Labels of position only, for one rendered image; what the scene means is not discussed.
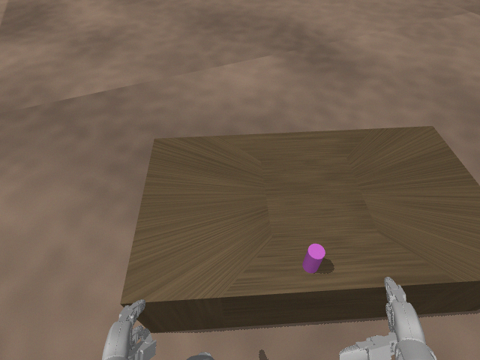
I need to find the left robot hand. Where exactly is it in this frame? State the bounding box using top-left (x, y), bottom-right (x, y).
top-left (102, 299), bottom-right (157, 360)

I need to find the right robot hand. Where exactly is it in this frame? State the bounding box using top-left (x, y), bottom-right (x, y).
top-left (339, 277), bottom-right (426, 360)

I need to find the can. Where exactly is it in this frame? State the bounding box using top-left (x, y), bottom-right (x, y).
top-left (302, 244), bottom-right (326, 273)

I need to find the right robot arm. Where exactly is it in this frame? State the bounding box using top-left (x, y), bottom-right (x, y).
top-left (394, 340), bottom-right (437, 360)

